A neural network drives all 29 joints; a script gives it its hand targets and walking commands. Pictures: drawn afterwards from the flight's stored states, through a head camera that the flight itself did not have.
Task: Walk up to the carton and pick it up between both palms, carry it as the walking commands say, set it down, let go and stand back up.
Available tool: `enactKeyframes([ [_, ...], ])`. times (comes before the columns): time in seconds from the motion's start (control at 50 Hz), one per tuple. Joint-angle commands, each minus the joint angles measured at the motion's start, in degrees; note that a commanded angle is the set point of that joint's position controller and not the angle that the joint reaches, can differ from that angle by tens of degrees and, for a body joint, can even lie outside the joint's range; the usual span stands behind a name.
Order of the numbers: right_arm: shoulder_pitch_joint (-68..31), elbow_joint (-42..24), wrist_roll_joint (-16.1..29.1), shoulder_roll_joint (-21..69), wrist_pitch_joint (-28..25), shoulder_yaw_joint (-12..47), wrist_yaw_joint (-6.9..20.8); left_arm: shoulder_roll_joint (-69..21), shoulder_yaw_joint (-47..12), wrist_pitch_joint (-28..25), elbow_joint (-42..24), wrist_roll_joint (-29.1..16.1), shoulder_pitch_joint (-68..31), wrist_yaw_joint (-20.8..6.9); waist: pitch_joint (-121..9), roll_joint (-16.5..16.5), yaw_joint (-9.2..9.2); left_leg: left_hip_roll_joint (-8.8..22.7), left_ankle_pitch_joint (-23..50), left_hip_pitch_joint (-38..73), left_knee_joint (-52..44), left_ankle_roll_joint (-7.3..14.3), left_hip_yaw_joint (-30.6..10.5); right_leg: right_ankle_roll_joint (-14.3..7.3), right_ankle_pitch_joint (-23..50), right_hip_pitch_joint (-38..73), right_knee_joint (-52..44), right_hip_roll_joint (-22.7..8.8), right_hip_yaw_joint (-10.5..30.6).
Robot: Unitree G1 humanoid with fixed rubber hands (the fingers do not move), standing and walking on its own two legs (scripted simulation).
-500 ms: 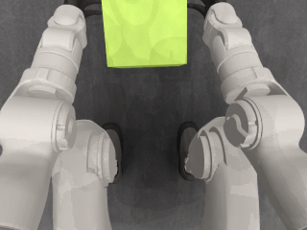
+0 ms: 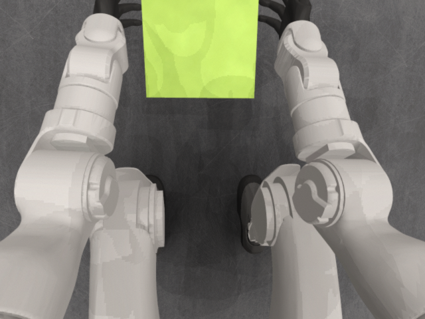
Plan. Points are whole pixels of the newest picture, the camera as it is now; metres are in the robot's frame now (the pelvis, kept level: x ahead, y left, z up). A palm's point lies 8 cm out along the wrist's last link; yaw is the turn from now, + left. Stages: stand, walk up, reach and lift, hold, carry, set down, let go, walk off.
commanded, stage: reach and lift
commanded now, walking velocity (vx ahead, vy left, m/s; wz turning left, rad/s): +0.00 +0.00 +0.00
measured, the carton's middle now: (202, 47) +0.52 +0.02 -0.23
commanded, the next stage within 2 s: none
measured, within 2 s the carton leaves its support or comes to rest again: neither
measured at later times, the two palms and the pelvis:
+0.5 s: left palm (106, 9) +0.52 +0.15 -0.08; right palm (310, 22) +0.52 -0.10 -0.07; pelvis +0.01 +0.00 +0.03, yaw +2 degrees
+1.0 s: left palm out of the picture +0.50 +0.15 -0.02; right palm (343, 12) +0.50 -0.10 +0.00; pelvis +0.00 +0.00 +0.08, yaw +2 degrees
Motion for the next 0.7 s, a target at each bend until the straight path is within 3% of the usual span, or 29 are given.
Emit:
enactKeyframes([
  [0.0, -29.1, -2.2, 4.7, 57.5, 1.3, 21.7, 16.4, -58.9, -16.8, -4.7, -15.1, -5.8, -37.7, -15.9, -70.4, 8.0, 0.26, -6.6, 15.9, 39.9, -10.2, 1.1, 8.5, -2.0, 15.8, 31.3, -9.7, 7.1, -8.1],
  [0.16, -31.5, -8.3, 5.0, 57.2, 1.6, 25.0, 16.7, -63.2, -19.4, -3.7, -15.9, -6.3, -36.1, -14.3, -75.1, 9.0, -1.51, -7.3, 17.9, 46.0, -12.1, 0.6, 7.7, -1.8, 15.3, 31.0, -10.8, 6.9, -8.9],
  [0.3, -31.8, -12.6, 5.5, 59.2, 2.5, 28.5, 16.9, -66.7, -20.4, -2.7, -16.8, -6.5, -33.7, -13.3, -81.1, 7.7, -1.15, -8.0, 19.3, 48.5, -13.8, 0.6, 8.0, -1.3, 16.7, 34.6, -12.4, 7.1, -9.0],
  [0.48, -24.9, -7.2, 2.3, 61.3, 3.4, 25.8, 16.7, -67.1, -15.8, -1.2, -16.1, -1.2, -28.4, -13.6, -77.3, 5.5, 0.44, -8.1, 16.8, 44.5, -17.5, 0.8, 8.8, -1.1, 14.9, 33.9, -16.4, 7.9, -8.3],
  [0.68, -24.7, -8.6, 0.8, 63.5, 4.5, 24.6, 14.6, -67.5, -14.4, 0.2, -15.4, 0.3, -27.9, -14.9, -76.3, 5.7, -0.62, -8.9, 12.3, 42.5, -20.8, 1.0, 9.0, -0.6, 12.6, 38.9, -20.9, 8.7, -7.6],
])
